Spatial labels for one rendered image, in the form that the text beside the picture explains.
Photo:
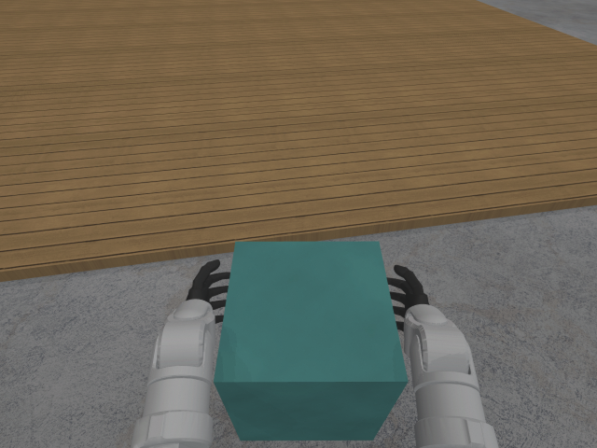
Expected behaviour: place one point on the left robot forearm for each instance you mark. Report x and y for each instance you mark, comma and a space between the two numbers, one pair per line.
176, 411

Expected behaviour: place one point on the carton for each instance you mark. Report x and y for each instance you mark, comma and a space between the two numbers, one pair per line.
309, 348

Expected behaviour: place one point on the robot right hand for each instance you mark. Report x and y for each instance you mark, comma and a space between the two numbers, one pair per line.
413, 289

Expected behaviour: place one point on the robot left hand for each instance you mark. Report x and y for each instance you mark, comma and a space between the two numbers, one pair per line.
200, 289

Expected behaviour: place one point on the right robot forearm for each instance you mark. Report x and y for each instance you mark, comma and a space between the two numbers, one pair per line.
449, 408

